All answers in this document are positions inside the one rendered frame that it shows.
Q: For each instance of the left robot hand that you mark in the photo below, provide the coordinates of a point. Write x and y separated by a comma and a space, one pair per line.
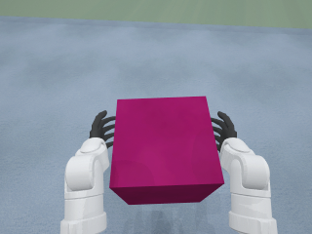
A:
98, 129

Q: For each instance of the right robot forearm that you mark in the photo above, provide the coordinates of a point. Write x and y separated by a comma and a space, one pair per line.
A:
251, 211

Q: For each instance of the carton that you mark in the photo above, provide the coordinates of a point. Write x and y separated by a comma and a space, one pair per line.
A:
164, 151

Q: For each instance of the right robot hand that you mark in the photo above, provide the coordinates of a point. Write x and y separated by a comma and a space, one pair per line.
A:
226, 130

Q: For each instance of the left robot forearm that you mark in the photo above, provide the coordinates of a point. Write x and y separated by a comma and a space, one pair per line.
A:
83, 189

